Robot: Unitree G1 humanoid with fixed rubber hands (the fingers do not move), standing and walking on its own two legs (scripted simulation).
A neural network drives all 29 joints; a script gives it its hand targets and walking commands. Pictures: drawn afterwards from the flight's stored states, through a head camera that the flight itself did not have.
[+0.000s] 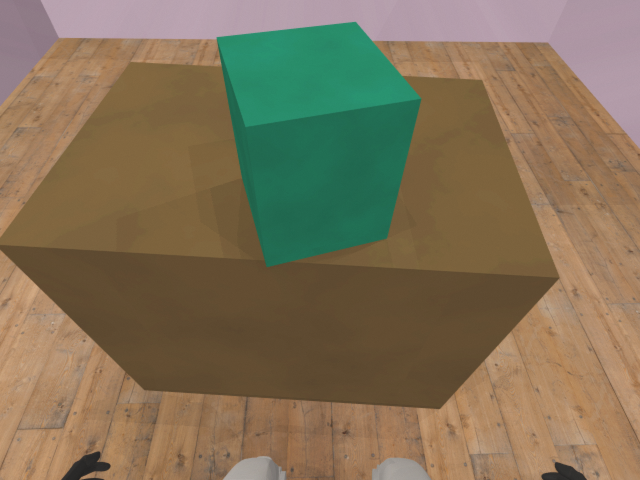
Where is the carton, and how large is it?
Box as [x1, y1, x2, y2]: [216, 22, 420, 266]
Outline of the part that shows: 355,22 216,37 242,179 266,266 386,238 420,98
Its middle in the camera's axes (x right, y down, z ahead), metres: -0.02 -0.14 +0.58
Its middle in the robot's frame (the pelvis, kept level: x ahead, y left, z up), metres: +0.55 +0.03 +0.11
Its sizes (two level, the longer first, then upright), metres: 0.210 0.200 0.250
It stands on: a pedestal, 0.70 m high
